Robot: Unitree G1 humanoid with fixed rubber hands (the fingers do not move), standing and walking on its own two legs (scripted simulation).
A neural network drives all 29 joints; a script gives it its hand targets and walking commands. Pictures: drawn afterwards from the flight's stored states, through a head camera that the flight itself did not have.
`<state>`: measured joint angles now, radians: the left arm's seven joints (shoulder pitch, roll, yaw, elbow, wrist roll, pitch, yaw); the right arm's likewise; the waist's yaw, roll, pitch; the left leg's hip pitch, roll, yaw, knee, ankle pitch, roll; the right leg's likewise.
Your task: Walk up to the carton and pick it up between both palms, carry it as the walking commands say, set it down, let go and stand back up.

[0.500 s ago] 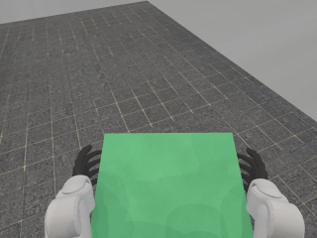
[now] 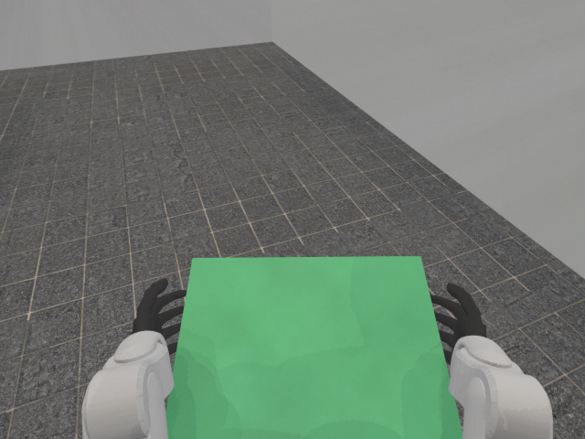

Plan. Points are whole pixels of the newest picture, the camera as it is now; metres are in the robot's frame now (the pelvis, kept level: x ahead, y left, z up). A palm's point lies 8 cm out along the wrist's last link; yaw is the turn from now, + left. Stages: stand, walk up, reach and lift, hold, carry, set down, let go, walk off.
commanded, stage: carry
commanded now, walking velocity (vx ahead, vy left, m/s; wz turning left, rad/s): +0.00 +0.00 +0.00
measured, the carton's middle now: (306, 367) +0.24 +0.00 +0.01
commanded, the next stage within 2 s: none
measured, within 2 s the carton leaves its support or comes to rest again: neither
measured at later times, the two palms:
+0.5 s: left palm (170, 394) +0.18 +0.15 +0.07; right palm (501, 396) +0.18 -0.22 +0.07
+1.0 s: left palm (145, 390) +0.18 +0.17 +0.09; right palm (492, 402) +0.17 -0.19 +0.09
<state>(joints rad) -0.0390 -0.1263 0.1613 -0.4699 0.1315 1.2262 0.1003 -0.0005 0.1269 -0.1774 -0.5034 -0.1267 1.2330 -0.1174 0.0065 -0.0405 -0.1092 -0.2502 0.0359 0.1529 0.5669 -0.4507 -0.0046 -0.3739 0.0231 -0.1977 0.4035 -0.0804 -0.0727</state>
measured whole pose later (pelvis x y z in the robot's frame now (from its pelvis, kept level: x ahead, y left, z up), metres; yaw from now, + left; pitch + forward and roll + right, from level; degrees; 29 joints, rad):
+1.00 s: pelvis -0.07 +0.00 +0.00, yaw -1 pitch +2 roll -1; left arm -0.08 -0.13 0.17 -0.39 0.14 1.15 0.10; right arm -0.03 0.13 -0.21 -0.42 -0.13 1.15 -0.09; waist 0.00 -0.02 -0.10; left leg -0.34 -0.01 0.10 0.52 -0.22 0.06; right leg -0.35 -0.02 -0.04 0.49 -0.18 0.01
